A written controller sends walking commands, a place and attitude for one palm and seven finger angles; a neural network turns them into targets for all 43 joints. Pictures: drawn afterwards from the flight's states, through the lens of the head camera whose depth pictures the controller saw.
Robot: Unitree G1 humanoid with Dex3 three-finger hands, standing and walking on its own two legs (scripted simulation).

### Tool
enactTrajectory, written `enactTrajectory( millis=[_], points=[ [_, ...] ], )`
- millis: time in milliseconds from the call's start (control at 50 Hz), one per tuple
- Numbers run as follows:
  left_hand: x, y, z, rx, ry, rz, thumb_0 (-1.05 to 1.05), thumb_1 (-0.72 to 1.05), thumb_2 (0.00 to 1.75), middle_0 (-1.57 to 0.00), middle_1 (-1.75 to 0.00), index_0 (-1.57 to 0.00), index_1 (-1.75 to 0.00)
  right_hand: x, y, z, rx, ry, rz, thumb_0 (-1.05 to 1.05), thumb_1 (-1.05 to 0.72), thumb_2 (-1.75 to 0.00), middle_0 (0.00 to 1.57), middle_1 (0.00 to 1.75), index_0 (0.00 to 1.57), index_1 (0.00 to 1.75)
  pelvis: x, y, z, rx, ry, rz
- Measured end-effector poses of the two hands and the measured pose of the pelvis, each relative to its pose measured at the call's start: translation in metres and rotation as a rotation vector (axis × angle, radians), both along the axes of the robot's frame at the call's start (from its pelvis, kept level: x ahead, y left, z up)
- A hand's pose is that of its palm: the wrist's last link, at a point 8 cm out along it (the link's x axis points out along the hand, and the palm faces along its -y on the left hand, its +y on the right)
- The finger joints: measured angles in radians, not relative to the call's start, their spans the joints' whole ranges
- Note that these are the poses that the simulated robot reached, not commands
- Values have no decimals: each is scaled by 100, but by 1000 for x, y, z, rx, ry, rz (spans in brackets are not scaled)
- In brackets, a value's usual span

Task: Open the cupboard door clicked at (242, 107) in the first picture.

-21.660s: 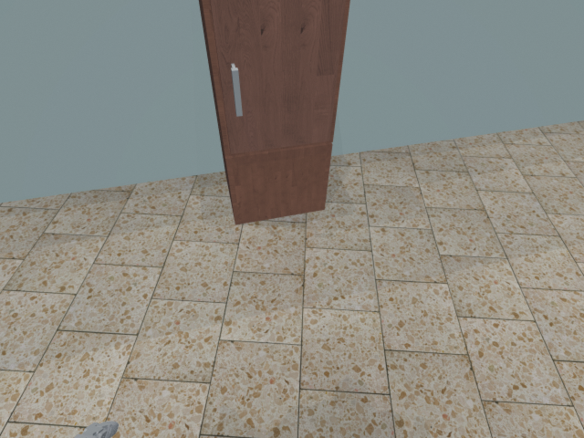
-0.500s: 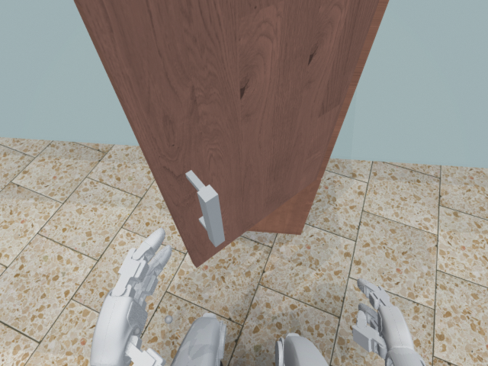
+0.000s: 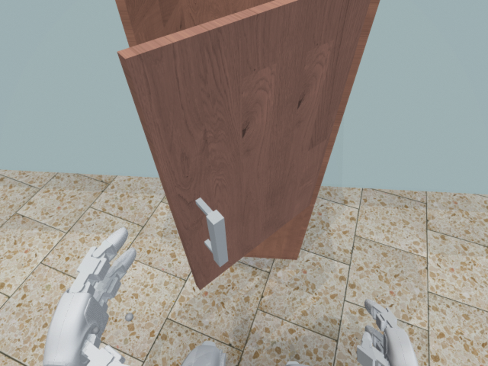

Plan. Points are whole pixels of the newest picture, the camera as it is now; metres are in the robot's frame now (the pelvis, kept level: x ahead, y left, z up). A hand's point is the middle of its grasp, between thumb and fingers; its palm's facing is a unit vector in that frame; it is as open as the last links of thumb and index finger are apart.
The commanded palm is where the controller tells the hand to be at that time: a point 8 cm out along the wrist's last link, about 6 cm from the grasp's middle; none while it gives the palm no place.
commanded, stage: draw the hand back to the body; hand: left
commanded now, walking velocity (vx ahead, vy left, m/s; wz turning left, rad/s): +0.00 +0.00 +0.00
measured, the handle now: (211, 233) +0.34 +0.08 +0.01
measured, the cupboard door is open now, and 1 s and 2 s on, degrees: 44 44 44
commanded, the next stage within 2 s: step back with the hand held close in 1.22 s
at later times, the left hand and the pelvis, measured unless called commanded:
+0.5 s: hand (33, 271) +0.21 +0.25 +0.16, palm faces +0.28 -0.88 -0.38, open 13.2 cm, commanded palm +0.17 +0.29 +0.20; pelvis +0.03 +0.03 +0.06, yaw +0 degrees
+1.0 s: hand out of the picture +0.23 +0.27 +0.25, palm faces +0.45 -0.80 -0.39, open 7.8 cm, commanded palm +0.18 +0.31 +0.27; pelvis +0.04 +0.01 +0.09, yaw -1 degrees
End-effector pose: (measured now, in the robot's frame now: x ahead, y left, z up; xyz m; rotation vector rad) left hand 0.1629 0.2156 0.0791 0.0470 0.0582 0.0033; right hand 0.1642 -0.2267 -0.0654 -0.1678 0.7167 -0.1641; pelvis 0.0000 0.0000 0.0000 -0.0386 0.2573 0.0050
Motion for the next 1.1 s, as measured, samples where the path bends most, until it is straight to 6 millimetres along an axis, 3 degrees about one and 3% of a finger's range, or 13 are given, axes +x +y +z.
enactTrajectory(
  millis=[160,220,380,540,660,880,940,1100],
  points=[
    [5,20,30,16,-74,-30,-2,-47,31,-15,-30,-16,-30,13,4,29,-43,-51,14,1,-91,-90,20,30,20,30,8,9,15,-15,-40,10],
    [7,29,44,132,-19,19,-2,-42,33,-15,-30,-16,-30,19,11,40,-44,-56,-2,1,-91,-90,20,30,20,30,14,14,25,-9,-57,1],
    [0,53,76,292,106,192,-1,-19,43,-16,-30,-17,-30,33,39,60,0,-77,8,1,-91,-90,20,30,20,30,27,27,51,1,-119,-6],
    [12,78,113,344,16,318,-1,8,55,-17,-30,-18,-30,41,56,69,8,-74,84,1,-91,-90,20,30,20,30,35,33,66,9,-179,3],
    [22,84,147,380,-92,332,0,29,63,-18,-30,-19,-30,45,52,78,9,-92,90,1,-91,-90,20,30,20,30,40,32,76,16,-217,-6],
    [26,101,197,453,-241,422,0,66,80,-20,-30,-20,-30,46,28,85,-16,-79,86,1,-91,-90,20,30,20,30,39,21,87,24,-262,-12],
    [26,99,200,447,-252,433,1,75,84,-20,-30,-21,-30,45,22,85,-13,-71,79,1,-91,-90,20,30,20,30,38,18,89,27,-269,-15],
    [26,82,178,402,-159,403,1,86,88,-20,-30,-21,-30,41,8,82,-20,-41,65,1,-91,-90,20,30,20,30,38,7,91,33,-283,-17]
  ],
)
